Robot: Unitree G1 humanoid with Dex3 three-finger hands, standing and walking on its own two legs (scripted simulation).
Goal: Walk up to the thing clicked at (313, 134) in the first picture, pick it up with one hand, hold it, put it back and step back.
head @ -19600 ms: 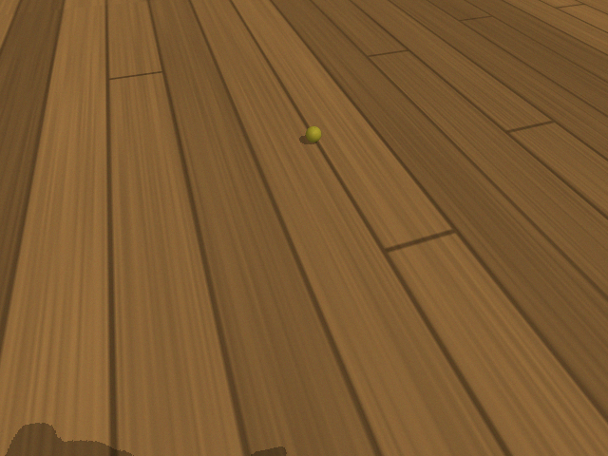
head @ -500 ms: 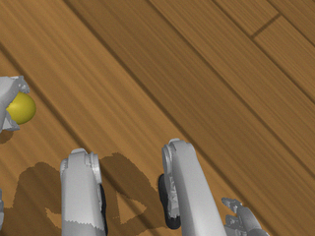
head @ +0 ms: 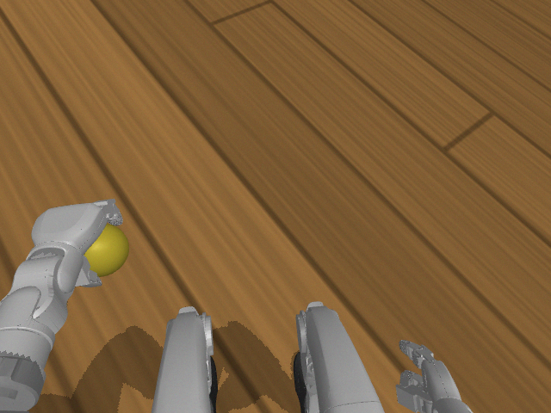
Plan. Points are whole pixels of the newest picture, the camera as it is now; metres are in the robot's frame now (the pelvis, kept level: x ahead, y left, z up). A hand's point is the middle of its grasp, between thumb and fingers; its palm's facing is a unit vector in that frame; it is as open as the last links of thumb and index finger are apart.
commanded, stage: lift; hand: left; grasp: from above
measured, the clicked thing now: (99, 249) +0.38 +0.26 -0.10
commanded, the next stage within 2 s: hold in 0.66 s
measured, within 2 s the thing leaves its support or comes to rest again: neither
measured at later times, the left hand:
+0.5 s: hand (65, 215) +0.37 +0.24 +0.06, palm faces -0.44 -0.09 -0.89, open 11.2 cm
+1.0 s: hand (52, 180) +0.38 +0.23 +0.11, palm faces -0.45 -0.08 -0.89, open 11.1 cm
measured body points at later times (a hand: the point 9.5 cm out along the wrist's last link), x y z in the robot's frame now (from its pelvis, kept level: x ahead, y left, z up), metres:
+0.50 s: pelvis +0.04 +0.00 +0.13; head +0.10 +0.00 +0.58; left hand +0.39 +0.24 +0.11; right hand +0.14 -0.27 +0.01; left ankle +0.09 +0.13 -0.54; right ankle +0.08 -0.15 -0.54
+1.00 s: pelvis +0.07 +0.00 +0.18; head +0.11 -0.01 +0.63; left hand +0.40 +0.23 +0.16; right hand +0.18 -0.26 +0.06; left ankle +0.09 +0.13 -0.54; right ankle +0.08 -0.15 -0.54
